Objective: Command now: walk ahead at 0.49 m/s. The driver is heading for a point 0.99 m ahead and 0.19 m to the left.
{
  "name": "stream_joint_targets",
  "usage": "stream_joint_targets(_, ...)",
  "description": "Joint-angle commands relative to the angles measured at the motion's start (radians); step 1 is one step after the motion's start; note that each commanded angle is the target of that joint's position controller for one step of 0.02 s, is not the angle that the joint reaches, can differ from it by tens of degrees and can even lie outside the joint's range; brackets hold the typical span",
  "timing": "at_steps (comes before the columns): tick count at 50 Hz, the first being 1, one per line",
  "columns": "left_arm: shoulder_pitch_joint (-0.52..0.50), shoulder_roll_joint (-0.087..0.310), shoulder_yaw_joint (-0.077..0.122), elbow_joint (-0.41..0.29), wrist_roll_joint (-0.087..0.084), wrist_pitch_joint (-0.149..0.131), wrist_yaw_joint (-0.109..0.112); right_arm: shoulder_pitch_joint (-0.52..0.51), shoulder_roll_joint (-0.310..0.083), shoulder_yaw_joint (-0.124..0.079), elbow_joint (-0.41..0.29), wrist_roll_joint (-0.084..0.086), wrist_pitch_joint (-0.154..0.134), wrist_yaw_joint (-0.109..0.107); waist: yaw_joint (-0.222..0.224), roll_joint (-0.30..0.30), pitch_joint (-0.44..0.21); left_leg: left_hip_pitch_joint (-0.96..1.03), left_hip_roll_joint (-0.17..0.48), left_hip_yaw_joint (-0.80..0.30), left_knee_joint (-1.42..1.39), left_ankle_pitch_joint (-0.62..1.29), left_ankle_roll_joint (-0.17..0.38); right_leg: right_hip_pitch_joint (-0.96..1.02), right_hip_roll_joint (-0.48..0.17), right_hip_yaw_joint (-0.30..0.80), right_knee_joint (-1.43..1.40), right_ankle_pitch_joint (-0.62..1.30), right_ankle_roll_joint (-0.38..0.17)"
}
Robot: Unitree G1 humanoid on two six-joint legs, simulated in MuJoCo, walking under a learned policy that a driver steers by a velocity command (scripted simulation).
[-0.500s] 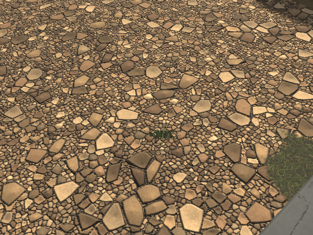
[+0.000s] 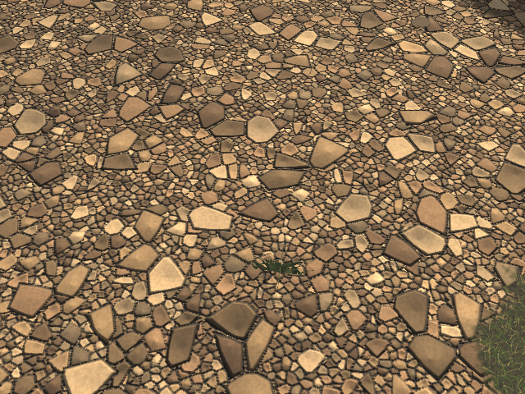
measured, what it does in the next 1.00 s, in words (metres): walks ahead: right foot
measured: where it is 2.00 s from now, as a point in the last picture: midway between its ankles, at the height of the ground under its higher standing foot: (254, 211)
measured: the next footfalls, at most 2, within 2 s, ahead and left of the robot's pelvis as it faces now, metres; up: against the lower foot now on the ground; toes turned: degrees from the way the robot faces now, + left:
right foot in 0.46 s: +0.44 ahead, -0.15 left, +0.00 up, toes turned -3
left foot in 1.04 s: +0.75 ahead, +0.09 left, +0.00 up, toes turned +8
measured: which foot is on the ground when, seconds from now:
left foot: down 0.00-0.46, up 0.48-1.00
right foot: up 0.00-0.44, down 0.46-1.00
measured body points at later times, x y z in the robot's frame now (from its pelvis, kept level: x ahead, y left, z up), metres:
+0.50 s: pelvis +0.29 -0.05 +0.00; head +0.33 -0.06 +0.45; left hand +0.50 +0.19 -0.09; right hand +0.25 -0.32 -0.14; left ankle +0.11 +0.08 -0.70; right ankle +0.40 -0.14 -0.72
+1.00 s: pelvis +0.57 -0.03 +0.00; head +0.60 -0.02 +0.45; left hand +0.53 +0.24 -0.14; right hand +0.78 -0.24 -0.10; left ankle +0.72 +0.09 -0.71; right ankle +0.40 -0.15 -0.72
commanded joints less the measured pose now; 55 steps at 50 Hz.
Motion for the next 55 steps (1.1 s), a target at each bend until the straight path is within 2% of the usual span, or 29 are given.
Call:
stream_joint_targets(1,-0.060,0.126,0.031,-0.100,-0.008,-0.044,0.011,0.112,-0.104,-0.026,0.000,-0.011,-0.013,-0.002,-0.053,0.004,-0.129,0.404,0.303,-0.432,-0.343,0.037,0.176,-0.421,-0.109,0.033,0.175,0.148,-0.026)
stream_joint_targets(2,-0.033,0.109,0.035,-0.099,-0.004,-0.029,0.014,0.097,-0.079,-0.018,0.008,-0.024,-0.018,0.001,-0.015,0.034,-0.114,0.328,0.269,-0.366,-0.373,0.059,0.169,-0.362,-0.138,0.040,0.141,0.179,-0.030)
stream_joint_targets(3,-0.013,0.081,0.033,-0.096,-0.003,-0.015,0.015,0.101,-0.066,-0.015,0.022,-0.024,-0.019,0.005,0.002,0.053,-0.094,0.282,0.250,-0.327,-0.403,0.059,0.174,-0.338,-0.144,0.035,0.111,0.186,-0.031)
stream_joint_targets(6,-0.069,0.069,0.034,-0.124,0.005,0.011,0.017,0.147,-0.094,-0.020,0.052,-0.017,-0.023,-0.005,0.013,0.057,-0.027,0.221,0.237,-0.243,-0.463,0.103,0.193,-0.394,-0.169,0.014,-0.007,0.231,-0.010)
stream_joint_targets(10,-0.232,0.074,0.034,-0.180,0.020,0.006,0.012,0.211,-0.132,-0.028,0.066,-0.012,-0.011,-0.031,-0.027,0.036,-0.001,0.280,0.220,-0.181,-0.482,0.146,0.171,-0.491,-0.167,-0.006,-0.269,0.441,0.023)
stream_joint_targets(14,-0.379,0.057,0.022,-0.216,0.010,-0.004,-0.003,0.285,-0.151,-0.031,0.087,0.003,-0.004,-0.039,-0.079,0.041,0.015,0.339,0.203,-0.126,-0.476,0.142,0.138,-0.443,-0.113,-0.056,-0.501,0.561,0.025)
stream_joint_targets(18,-0.475,0.067,0.018,-0.259,0.001,-0.013,-0.027,0.349,-0.154,-0.037,0.120,0.008,0.017,-0.041,-0.102,0.053,0.036,0.496,0.262,-0.138,-0.408,0.170,0.129,-0.480,-0.090,-0.054,-0.605,0.492,0.000)
stream_joint_targets(21,-0.414,0.105,0.033,-0.260,-0.001,-0.023,-0.041,0.320,-0.174,-0.047,0.118,0.008,0.035,-0.047,-0.043,0.086,-0.010,0.561,0.286,-0.137,-0.296,0.387,0.099,-0.358,-0.049,-0.078,-0.652,0.381,-0.044)
stream_joint_targets(22,-0.311,0.132,0.050,-0.231,0.002,-0.025,-0.040,0.290,-0.175,-0.047,0.111,0.009,0.040,-0.047,0.018,0.091,-0.073,0.545,0.258,-0.108,-0.177,0.551,0.081,-0.206,-0.013,-0.110,-0.674,0.382,-0.067)
stream_joint_targets(23,-0.130,0.186,0.077,-0.174,0.005,-0.024,-0.032,0.282,-0.147,-0.036,0.100,0.002,0.043,-0.047,0.092,0.072,-0.185,0.452,0.201,-0.067,0.029,0.571,0.051,0.052,-0.018,-0.099,-0.662,0.403,-0.102)
stream_joint_targets(24,0.056,0.271,0.098,-0.141,0.016,-0.017,-0.020,0.299,-0.105,-0.017,0.072,-0.022,0.038,-0.048,0.135,-0.081,-0.342,0.222,0.125,-0.016,0.375,0.225,0.014,0.362,-0.237,0.167,-0.645,0.405,-0.170)
stream_joint_targets(25,0.066,0.298,0.099,-0.128,0.022,-0.015,-0.030,0.419,0.019,0.014,0.078,-0.006,0.012,-0.034,0.054,-0.321,-0.437,-0.156,-0.051,-0.099,0.657,-0.423,-0.030,0.628,-0.410,0.648,-0.800,0.206,-0.322)
stream_joint_targets(26,0.030,0.196,0.073,-0.139,0.014,-0.017,-0.031,0.340,-0.106,-0.013,0.083,0.021,-0.011,-0.029,0.087,-0.192,-0.358,-0.269,0.013,-0.205,0.763,-0.424,-0.010,0.574,-0.372,0.629,-0.847,0.117,-0.276)
stream_joint_targets(27,-0.057,0.155,0.060,-0.159,0.012,-0.019,-0.027,0.246,-0.146,-0.024,0.053,0.038,-0.025,-0.026,0.073,-0.143,-0.225,-0.311,0.064,-0.179,0.756,-0.322,0.006,0.436,-0.340,0.467,-0.862,0.181,-0.231)
stream_joint_targets(28,-0.135,0.136,0.052,-0.175,0.017,-0.020,-0.029,0.203,-0.136,-0.024,0.046,0.031,-0.025,-0.034,0.038,-0.049,-0.160,-0.262,0.117,-0.153,0.710,-0.227,0.002,0.288,-0.303,0.355,-0.890,0.297,-0.212)
stream_joint_targets(29,-0.178,0.109,0.045,-0.180,0.024,-0.021,-0.033,0.184,-0.127,-0.031,0.045,0.015,-0.018,-0.039,0.010,-0.029,-0.107,-0.219,0.145,-0.147,0.651,-0.174,-0.005,0.175,-0.266,0.272,-0.921,0.375,-0.202)
stream_joint_targets(30,-0.190,0.089,0.039,-0.175,0.034,-0.024,-0.036,0.206,-0.109,-0.033,0.048,0.011,-0.004,-0.039,-0.021,-0.055,-0.100,-0.159,0.168,-0.153,0.616,-0.137,-0.008,0.113,-0.242,0.219,-0.950,0.406,-0.193)
stream_joint_targets(32,-0.167,0.097,0.042,-0.156,0.029,-0.031,-0.036,0.224,-0.072,-0.031,0.051,0.009,0.019,-0.042,-0.041,-0.060,-0.081,-0.131,0.178,-0.141,0.559,-0.115,-0.021,0.058,-0.222,0.158,-0.993,0.459,-0.205)
stream_joint_targets(34,-0.134,0.129,0.050,-0.137,0.028,-0.032,-0.025,0.170,-0.070,-0.033,0.029,0.001,0.028,-0.045,-0.039,-0.047,-0.047,-0.189,0.185,-0.133,0.479,-0.047,-0.040,0.051,-0.221,0.114,-1.021,0.509,-0.213)
stream_joint_targets(37,-0.089,0.138,0.052,-0.116,0.025,-0.022,-0.009,0.066,-0.063,-0.033,-0.007,-0.007,0.027,-0.042,-0.015,-0.042,-0.022,-0.249,0.181,-0.123,0.305,0.104,-0.060,0.081,-0.202,0.057,-1.035,0.539,-0.196)
stream_joint_targets(41,-0.049,0.152,0.055,-0.094,0.022,-0.020,0.003,-0.050,-0.040,-0.020,-0.036,0.006,0.022,-0.025,0.027,-0.047,0.005,-0.202,0.141,-0.081,0.103,0.260,-0.048,0.111,-0.185,-0.049,-1.057,0.502,-0.156)
stream_joint_targets(46,-0.002,0.154,0.062,-0.055,0.019,-0.001,0.010,-0.150,-0.045,-0.014,-0.096,0.016,0.020,0.004,0.051,-0.043,0.043,-0.263,0.113,-0.084,0.013,0.175,-0.003,0.299,-0.257,-0.106,-0.995,0.567,-0.135)
stream_joint_targets(49,-0.049,0.186,0.073,-0.071,0.015,0.017,0.019,-0.103,-0.078,-0.029,-0.111,0.012,0.020,0.023,0.004,-0.080,-0.010,-0.139,0.052,-0.015,0.010,0.038,0.042,0.348,-0.271,-0.154,-0.853,0.923,-0.103)
stream_joint_targets(50,-0.065,0.197,0.076,-0.079,0.016,0.025,0.024,-0.020,-0.105,-0.046,-0.098,0.010,0.023,0.023,-0.044,-0.094,-0.065,-0.018,0.011,0.019,0.010,0.007,0.061,0.340,-0.259,-0.178,-0.729,1.085,-0.086)
stream_joint_targets(51,-0.079,0.192,0.072,-0.091,0.017,0.035,0.030,0.135,-0.150,-0.075,-0.056,0.011,0.026,0.020,-0.120,-0.072,-0.146,0.192,-0.035,0.033,-0.033,0.038,0.090,0.276,-0.215,-0.216,-0.523,1.130,-0.055)
stream_joint_targets(52,-0.067,0.176,0.060,-0.121,0.031,0.031,0.035,0.305,-0.241,-0.107,-0.027,0.007,0.031,0.005,-0.173,0.046,-0.256,0.508,0.111,-0.213,-0.038,0.061,0.158,0.020,-0.168,-0.232,-0.201,0.850,-0.014)
stream_joint_targets(53,0.034,0.023,0.011,-0.154,0.052,-0.004,0.010,0.329,-0.311,-0.116,-0.027,0.014,0.029,0.003,-0.072,0.281,-0.366,0.848,0.346,-0.778,-0.161,-0.106,0.355,-0.423,0.060,-0.134,0.139,-0.047,0.050)
stream_joint_targets(54,-0.053,0.111,0.027,-0.158,0.010,-0.047,-0.006,0.361,-0.228,-0.093,-0.029,0.010,0.028,-0.001,-0.133,0.197,-0.409,0.899,0.350,-0.879,-0.268,-0.192,0.341,-0.551,0.043,0.046,0.249,-0.108,0.026)
stream_joint_targets(55,-0.142,0.153,0.037,-0.188,-0.021,-0.071,-0.013,0.305,-0.182,-0.083,-0.039,0.005,0.023,-0.007,-0.135,0.160,-0.270,0.802,0.318,-0.732,-0.275,-0.128,0.291,-0.630,-0.010,0.047,0.240,-0.026,0.001)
